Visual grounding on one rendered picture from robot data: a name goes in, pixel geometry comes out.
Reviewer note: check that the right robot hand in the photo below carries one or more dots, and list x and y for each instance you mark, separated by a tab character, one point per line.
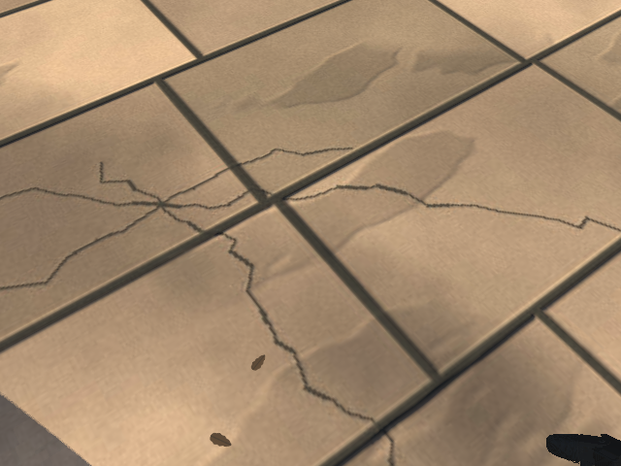
586	449

